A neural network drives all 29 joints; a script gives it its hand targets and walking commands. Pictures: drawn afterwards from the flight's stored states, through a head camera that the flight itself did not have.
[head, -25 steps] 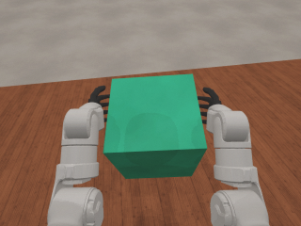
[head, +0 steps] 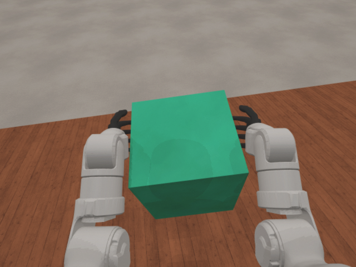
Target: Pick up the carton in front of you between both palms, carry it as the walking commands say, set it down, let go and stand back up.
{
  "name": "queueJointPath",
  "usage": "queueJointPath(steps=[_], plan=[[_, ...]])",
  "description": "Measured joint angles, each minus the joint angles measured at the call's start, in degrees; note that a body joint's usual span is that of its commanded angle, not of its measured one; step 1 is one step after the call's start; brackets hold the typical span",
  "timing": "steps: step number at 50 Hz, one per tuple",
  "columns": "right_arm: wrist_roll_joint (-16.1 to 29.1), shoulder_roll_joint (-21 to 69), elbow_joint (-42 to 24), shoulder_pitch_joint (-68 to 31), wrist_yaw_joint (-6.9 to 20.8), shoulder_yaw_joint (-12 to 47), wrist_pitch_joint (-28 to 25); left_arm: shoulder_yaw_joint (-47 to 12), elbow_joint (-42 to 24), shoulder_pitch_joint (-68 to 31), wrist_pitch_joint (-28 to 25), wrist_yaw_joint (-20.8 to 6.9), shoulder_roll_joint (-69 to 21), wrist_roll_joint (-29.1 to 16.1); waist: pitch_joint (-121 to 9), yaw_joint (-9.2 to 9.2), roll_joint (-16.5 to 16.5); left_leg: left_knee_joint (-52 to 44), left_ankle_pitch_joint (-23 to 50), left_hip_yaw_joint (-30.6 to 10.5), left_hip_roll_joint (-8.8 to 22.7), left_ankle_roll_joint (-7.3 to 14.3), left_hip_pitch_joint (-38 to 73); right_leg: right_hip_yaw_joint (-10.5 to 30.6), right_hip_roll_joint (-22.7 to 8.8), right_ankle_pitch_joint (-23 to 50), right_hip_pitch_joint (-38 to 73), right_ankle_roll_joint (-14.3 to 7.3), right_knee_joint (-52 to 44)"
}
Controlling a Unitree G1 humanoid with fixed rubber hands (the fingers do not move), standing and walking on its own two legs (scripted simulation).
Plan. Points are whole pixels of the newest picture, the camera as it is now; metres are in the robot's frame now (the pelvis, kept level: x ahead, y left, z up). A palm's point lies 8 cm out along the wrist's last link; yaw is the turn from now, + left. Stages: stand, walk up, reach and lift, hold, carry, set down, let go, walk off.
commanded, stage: carry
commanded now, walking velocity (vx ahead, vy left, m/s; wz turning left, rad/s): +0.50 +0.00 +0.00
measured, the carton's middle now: (186, 160) +0.36 -0.02 +0.04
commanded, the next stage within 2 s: none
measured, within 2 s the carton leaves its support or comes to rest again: neither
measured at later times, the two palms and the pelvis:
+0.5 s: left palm (120, 77) +0.66 +0.18 +0.10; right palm (211, 74) +0.66 -0.12 +0.10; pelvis +0.30 +0.02 -0.04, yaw -1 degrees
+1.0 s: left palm (143, 46) +0.96 +0.13 +0.06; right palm (211, 47) +0.95 -0.16 +0.05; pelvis +0.60 +0.00 -0.08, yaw +0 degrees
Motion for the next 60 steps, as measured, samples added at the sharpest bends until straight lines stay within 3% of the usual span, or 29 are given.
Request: queueJointPath(steps=[2,4,9,13,20,23,26,29,37,41,46,49,51,52,54,60], plan=[[-0.4,0.1,1.7,0.8,0.2,0.1,0.2,-0.2,2.5,0.2,0.2,0.4,0.1,-0.3,0.6,1.75,-0.6,11.6,-0.5,-1.4,0.1,0.2,-7.0,0.2,0.1,-4.1,0.2,-0.8,3.8],[-1.1,0.9,1.9,2.0,0.1,0.3,0.9,-0.4,2.8,1.6,1.0,0.8,0.6,-1.9,1.4,2.92,-1.2,12.8,2.0,-2.0,1.7,0.2,-12.6,0.4,0.2,-6.1,1.8,-1.0,4.2],[-2.3,2.5,-1.3,3.4,-0.7,-0.3,0.6,-0.7,1.9,2.2,0.8,3.6,0.8,-4.9,3.8,4.73,-1.5,1.3,8.4,-3.3,5.9,-0.9,-22.8,0.7,-0.1,-9.6,6.1,-1.1,2.6],[-2.6,2.9,-4.3,4.1,-0.7,-1.3,-0.6,-0.2,0.7,1.5,-0.5,4.3,0.3,-5.7,4.6,5.45,-1.5,-7.8,17.6,-3.1,7.1,-1.3,-26.5,1.6,-0.2,-12.8,9.9,-0.5,1.5],[-2.3,2.6,-9.4,4.1,-0.7,-2.2,-0.3,-0.9,-1.5,-0.8,-0.8,4.6,0.1,-6.2,2.6,6.68,-0.4,-30.4,35.1,0.5,4.2,0.7,-20.8,3.3,0.6,-22.7,17.4,1.0,4.2],[-3.1,3.0,-7.3,2.5,-0.6,-2.0,0.0,-0.4,-0.1,-1.9,-0.2,4.1,1.3,-6.4,0.4,6.27,0.5,-38.1,41.6,3.1,3.2,2.5,-13.5,2.2,0.9,-28.7,17.7,2.0,15.7],[-4.4,3.6,-3.5,0.9,-0.5,-1.3,-0.7,-0.2,3.4,-3.5,-0.3,2.9,3.3,-6.3,0.6,3.34,-1.9,-28.5,29.1,3.8,1.1,3.4,-15.0,5.0,-0.1,-32.8,9.2,4.7,37.1],[-3.4,3.2,-2.1,2.2,-0.8,-1.1,0.8,-0.3,5.0,-2.8,1.3,2.9,2.8,-5.6,1.3,0.97,-0.7,-26.9,25.5,3.2,1.0,3.3,-13.1,5.8,-1.4,-29.3,0.2,5.2,44.1],[-0.4,3.3,-4.8,3.4,-2.4,-1.4,0.9,0.6,0.7,-1.4,2.0,2.1,1.1,-3.2,4.2,-1.49,-0.9,-30.5,20.1,2.6,1.0,3.6,-5.0,7.2,-6.5,-15.9,-13.3,6.6,26.8],[-0.3,3.7,-6.8,2.8,-2.7,-1.4,0.4,1.0,-2.9,-0.8,1.7,2.1,0.8,-3.1,4.2,-1.87,-1.3,-31.9,16.6,1.9,0.9,2.8,-0.3,6.5,-6.3,-5.9,-13.7,5.9,16.7],[-0.8,3.7,-5.2,1.9,-2.5,-0.6,0.1,1.7,-3.1,-0.6,1.6,1.4,0.9,-2.2,1.6,-2.83,-2.0,-29.5,8.8,1.1,0.0,1.8,5.5,3.4,-3.7,5.8,-7.3,4.2,-0.1],[-0.4,2.5,-2.6,1.6,-2.3,-0.2,0.5,1.7,0.5,-1.5,1.1,0.7,0.6,-0.9,-0.5,-2.52,-2.5,-18.0,2.4,2.1,-0.4,1.1,6.2,1.1,-2.8,11.1,0.4,2.0,-7.2],[-0.3,1.0,0.4,0.5,-1.6,0.0,-0.1,1.5,3.1,-2.0,-0.5,0.6,0.1,0.1,-0.4,-0.83,0.1,-3.3,-1.0,0.4,0.9,0.1,1.0,0.6,-0.9,1.4,-0.8,-0.3,0.2],[0.2,0.8,1.6,0.6,0.1,0.1,-0.1,1.1,4.5,-2.1,-1.0,0.7,-0.1,0.1,0.0,-0.07,0.2,3.9,-2.0,-0.7,0.7,0.0,-2.5,0.5,-0.7,-1.8,-1.2,-0.6,3.1],[-0.3,1.1,2.2,1.9,0.6,0.8,0.6,1.2,5.4,-0.9,-0.6,1.5,-0.2,-0.5,0.7,1.33,-0.6,11.3,-0.7,-1.5,1.0,0.2,-8.8,0.8,-0.7,-4.6,-0.4,0.0,5.0],[-1.6,2.9,-2.3,4.5,0.0,0.9,1.7,0.6,1.8,2.3,-0.4,3.0,0.2,-4.3,3.7,3.78,-1.2,2.4,7.0,-3.0,5.7,-0.9,-22.3,1.1,-0.6,-9.0,4.6,-0.6,3.4]])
